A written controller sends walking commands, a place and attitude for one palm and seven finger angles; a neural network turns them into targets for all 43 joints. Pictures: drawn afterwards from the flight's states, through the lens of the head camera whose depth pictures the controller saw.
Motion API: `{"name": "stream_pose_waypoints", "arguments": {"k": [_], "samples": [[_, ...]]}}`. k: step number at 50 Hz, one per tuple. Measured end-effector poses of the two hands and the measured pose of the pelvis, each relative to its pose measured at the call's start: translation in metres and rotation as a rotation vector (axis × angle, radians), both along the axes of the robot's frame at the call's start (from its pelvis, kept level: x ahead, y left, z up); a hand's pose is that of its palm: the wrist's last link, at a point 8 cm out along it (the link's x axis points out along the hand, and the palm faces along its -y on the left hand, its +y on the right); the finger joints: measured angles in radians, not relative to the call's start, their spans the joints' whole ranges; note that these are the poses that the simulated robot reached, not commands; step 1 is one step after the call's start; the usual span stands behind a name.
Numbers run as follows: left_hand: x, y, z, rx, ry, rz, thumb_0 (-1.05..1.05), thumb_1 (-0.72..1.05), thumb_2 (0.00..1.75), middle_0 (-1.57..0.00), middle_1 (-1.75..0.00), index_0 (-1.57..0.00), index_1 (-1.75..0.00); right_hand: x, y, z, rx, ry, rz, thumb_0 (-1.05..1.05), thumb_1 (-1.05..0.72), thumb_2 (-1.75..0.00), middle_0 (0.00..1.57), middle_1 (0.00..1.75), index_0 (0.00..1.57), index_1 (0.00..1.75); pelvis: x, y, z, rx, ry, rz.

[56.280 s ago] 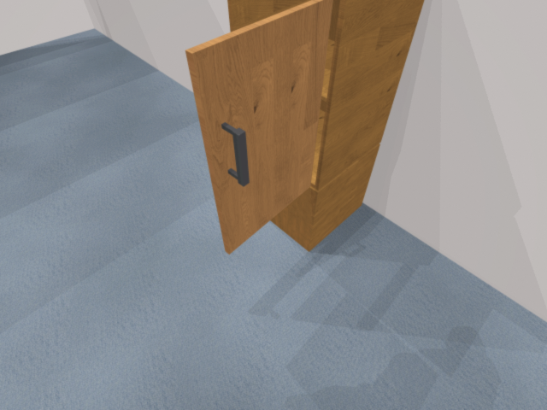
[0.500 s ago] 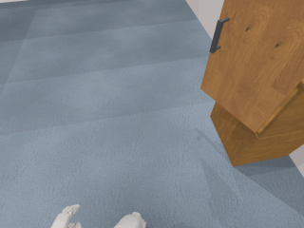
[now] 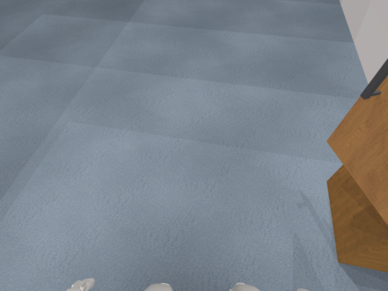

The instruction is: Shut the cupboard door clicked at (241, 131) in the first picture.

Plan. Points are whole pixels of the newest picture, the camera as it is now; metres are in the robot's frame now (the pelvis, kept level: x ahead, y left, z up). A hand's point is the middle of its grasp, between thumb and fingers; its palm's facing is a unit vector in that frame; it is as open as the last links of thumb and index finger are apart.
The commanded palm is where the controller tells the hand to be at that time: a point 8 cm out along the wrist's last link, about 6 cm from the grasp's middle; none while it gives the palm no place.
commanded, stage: walk to a spot facing it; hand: left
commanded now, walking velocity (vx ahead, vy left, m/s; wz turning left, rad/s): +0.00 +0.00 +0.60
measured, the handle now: (384, 77) +0.67 -0.50 +0.03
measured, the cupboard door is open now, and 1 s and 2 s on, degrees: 26 26 26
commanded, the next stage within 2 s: turn to face it in 1.22 s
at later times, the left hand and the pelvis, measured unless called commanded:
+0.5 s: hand out of the picture +0.01 +0.22 -0.17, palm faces +0.34 -0.92 -0.21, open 7.4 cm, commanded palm none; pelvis +0.02 +0.01 +0.00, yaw +19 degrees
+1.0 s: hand out of the picture +0.11 +0.20 -0.15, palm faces +0.61 -0.76 -0.21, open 7.3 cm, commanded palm none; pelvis +0.18 +0.02 +0.02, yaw +38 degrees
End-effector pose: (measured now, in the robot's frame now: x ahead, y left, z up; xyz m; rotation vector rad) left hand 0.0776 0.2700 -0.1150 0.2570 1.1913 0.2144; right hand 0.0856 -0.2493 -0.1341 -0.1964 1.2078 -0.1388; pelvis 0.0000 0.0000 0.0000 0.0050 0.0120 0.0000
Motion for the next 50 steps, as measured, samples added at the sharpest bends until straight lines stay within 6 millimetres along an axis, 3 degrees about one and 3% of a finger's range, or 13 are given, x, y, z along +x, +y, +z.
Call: {"name": "stream_pose_waypoints", "arguments": {"k": [4, 9, 13, 20, 23, 29, 33, 36, 39, 43, 46, 50], "samples": [[-0.009, -0.014, 0.003, 0.022, -0.046, 0.033, 0.0, 0.91, 0.9, -0.2, -0.3, -0.2, -0.29, 0.016, -0.015, -0.011, 0.016, -0.002, 0.03, 0.01, -0.91, -0.89, 0.2, 0.3, 0.2, 0.3, 0.001, -0.013, -0.006, 0.008, -0.006, 0.06], [-0.03, -0.033, 0.005, -0.012, -0.017, 0.099, 0.0, 0.91, 0.9, -0.2, -0.3, -0.21, -0.29, 0.033, -0.018, 0.001, 0.014, 0.002, 0.075, 0.01, -0.91, -0.89, 0.2, 0.3, 0.19, 0.3, 0.005, -0.018, 0.004, 0.015, -0.011, 0.128], [-0.045, -0.04, -0.002, -0.059, -0.009, 0.16, 0.0, 0.9, 0.9, -0.2, -0.3, -0.21, -0.3, 0.047, -0.01, 0.01, 0.001, 0.014, 0.138, 0.01, -0.91, -0.89, 0.2, 0.3, 0.19, 0.3, 0.007, -0.017, 0.007, 0.02, -0.008, 0.189], [-0.089, -0.022, -0.034, -0.125, 0.03, 0.306, 0.0, 0.9, 0.9, -0.2, -0.3, -0.21, -0.3, 0.079, 0.026, 0.013, -0.043, -0.032, 0.288, 0.01, -0.91, -0.89, 0.2, 0.3, 0.19, 0.3, 0.01, 0.002, -0.008, -0.004, -0.001, 0.291], [-0.096, -0.011, -0.032, -0.123, 0.07, 0.336, 0.0, 0.91, 0.9, -0.2, -0.3, -0.21, -0.29, 0.078, 0.035, 0.019, -0.051, -0.033, 0.313, 0.0, -0.91, -0.89, 0.2, 0.3, 0.19, 0.3, 0.018, 0.006, -0.003, -0.005, -0.002, 0.312], [-0.064, 0.009, -0.007, -0.091, 0.001, 0.362, 0.01, 0.91, 0.9, -0.2, -0.3, -0.2, -0.29, 0.066, 0.037, 0.022, -0.045, 0.072, 0.327, 0.0, -0.91, -0.89, 0.2, 0.3, 0.2, 0.3, 0.043, 0.01, 0.012, -0.015, -0.006, 0.37], [-0.024, 0.016, 0.006, -0.059, -0.063, 0.356, 0.01, 0.91, 0.9, -0.2, -0.3, -0.2, -0.29, 0.067, 0.028, 0.015, -0.035, 0.153, 0.322, 0.0, -0.9, -0.89, 0.2, 0.3, 0.2, 0.3, 0.067, 0.007, 0.013, -0.01, -0.008, 0.4], [0.01, 0.017, 0.01, -0.031, -0.109, 0.349, 0.01, 0.91, 0.9, -0.2, -0.3, -0.2, -0.29, 0.08, 0.018, 0.004, -0.028, 0.201, 0.319, 0.01, -0.9, -0.89, 0.21, 0.3, 0.2, 0.3, 0.092, 0.003, 0.007, 0.0, -0.009, 0.423], [0.033, 0.015, 0.008, 0.009, -0.172, 0.369, 0.0, 0.91, 0.9, -0.2, -0.3, -0.2, -0.29, 0.108, 0.01, -0.013, -0.031, 0.232, 0.347, 0.01, -0.9, -0.89, 0.21, 0.3, 0.2, 0.3, 0.116, -0.003, -0.006, 0.011, -0.01, 0.478], [0.03, -0.001, 0.01, -0.003, -0.152, 0.458, 0.0, 0.91, 0.9, -0.2, -0.3, -0.2, -0.29, 0.172, 0.021, -0.008, -0.041, 0.197, 0.429, 0.01, -0.91, -0.89, 0.2, 0.3, 0.2, 0.3, 0.139, 0.001, 0.002, 0.005, -0.017, 0.548], [0.019, -0.017, 0.007, -0.047, -0.096, 0.534, 0.0, 0.91, 0.9, -0.2, -0.3, -0.21, -0.29, 0.227, 0.046, 0.005, -0.031, 0.121, 0.492, 0.01, -0.91, -0.89, 0.2, 0.3, 0.19, 0.3, 0.156, 0.008, 0.01, 0.002, -0.01, 0.601], [-0.005, -0.034, -0.001, -0.101, -0.017, 0.654, 0.0, 0.92, 0.9, -0.2, -0.3, -0.21, -0.29, 0.297, 0.096, 0.021, -0.018, 0.028, 0.601, 0.01, -0.91, -0.89, 0.2, 0.3, 0.19, 0.3, 0.178, 0.022, 0.016, -0.006, -0.002, 0.67]]}}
